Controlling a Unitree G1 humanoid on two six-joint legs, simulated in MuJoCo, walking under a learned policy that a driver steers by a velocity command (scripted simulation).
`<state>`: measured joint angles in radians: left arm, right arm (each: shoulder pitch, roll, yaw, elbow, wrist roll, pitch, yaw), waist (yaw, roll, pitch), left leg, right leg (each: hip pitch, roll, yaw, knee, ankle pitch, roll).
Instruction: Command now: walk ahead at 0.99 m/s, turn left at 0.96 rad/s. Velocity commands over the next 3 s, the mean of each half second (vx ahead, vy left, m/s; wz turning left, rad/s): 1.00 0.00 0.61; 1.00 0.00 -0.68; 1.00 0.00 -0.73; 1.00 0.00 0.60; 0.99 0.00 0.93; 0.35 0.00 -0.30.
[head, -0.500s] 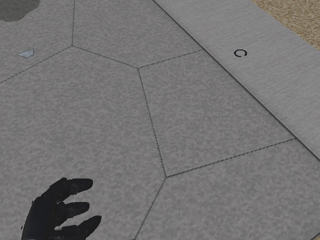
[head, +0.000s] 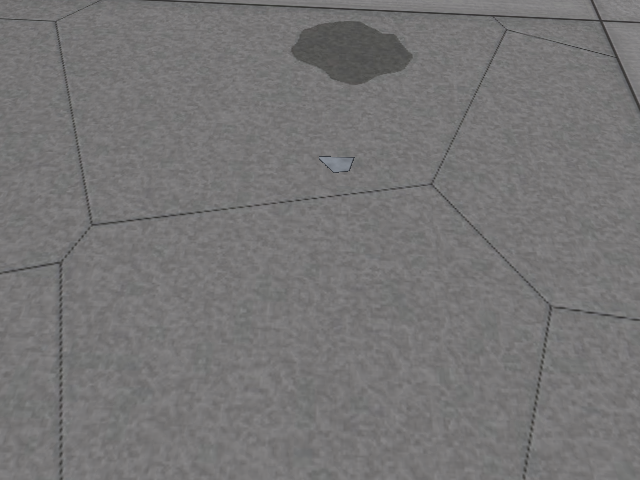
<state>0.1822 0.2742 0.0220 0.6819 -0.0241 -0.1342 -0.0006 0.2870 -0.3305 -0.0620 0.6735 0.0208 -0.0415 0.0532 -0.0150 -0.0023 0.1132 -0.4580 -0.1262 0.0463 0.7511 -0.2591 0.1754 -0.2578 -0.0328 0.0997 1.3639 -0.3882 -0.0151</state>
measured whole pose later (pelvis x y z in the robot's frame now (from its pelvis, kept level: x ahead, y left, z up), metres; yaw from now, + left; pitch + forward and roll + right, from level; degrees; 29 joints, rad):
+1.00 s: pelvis +0.84 +0.08 +0.03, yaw -7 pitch +0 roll +4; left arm 0.21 0.36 0.07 0.64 -0.04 -0.02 -0.01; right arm 0.35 -0.33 -0.09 0.80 0.00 -0.09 0.00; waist -0.07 -0.05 0.01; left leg -0.04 -0.03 0.10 0.35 -0.31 -0.01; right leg -0.73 -0.11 0.01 1.24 -0.26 -0.03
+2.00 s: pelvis +1.74 -0.17 +0.04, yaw -8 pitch +0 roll -1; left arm 0.03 0.28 0.00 0.58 0.03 -0.14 0.00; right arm 0.47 -0.26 -0.04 0.76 0.03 -0.07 0.01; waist -0.09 -0.02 0.05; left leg -0.03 -0.18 -0.21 0.35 -0.27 0.14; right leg -0.70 -0.07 0.18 0.72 -0.02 0.04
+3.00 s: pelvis +2.44 -0.15 +0.03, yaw +9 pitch +0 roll +4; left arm 0.19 0.31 0.06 0.72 -0.02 0.06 -0.02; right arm 0.12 -0.29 -0.07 0.76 0.00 -0.03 -0.02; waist -0.01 -0.02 0.08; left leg -0.18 0.04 0.30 0.44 -0.24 0.02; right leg -0.54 -0.12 -0.04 0.77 -0.18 0.04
